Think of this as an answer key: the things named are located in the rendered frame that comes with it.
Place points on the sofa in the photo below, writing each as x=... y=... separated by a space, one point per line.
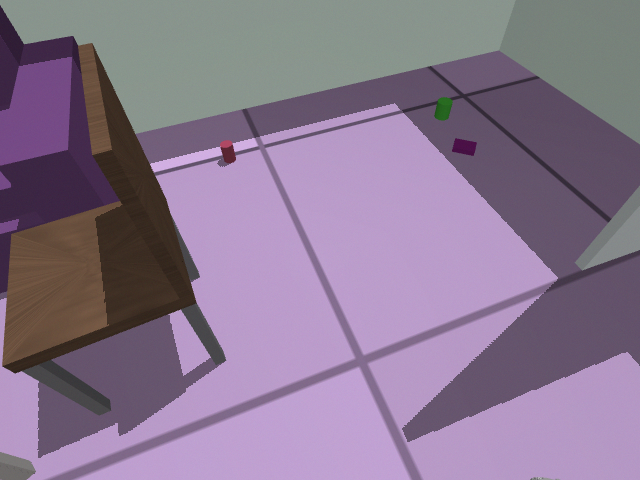
x=47 y=171

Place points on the chair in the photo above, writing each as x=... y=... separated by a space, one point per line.
x=83 y=278

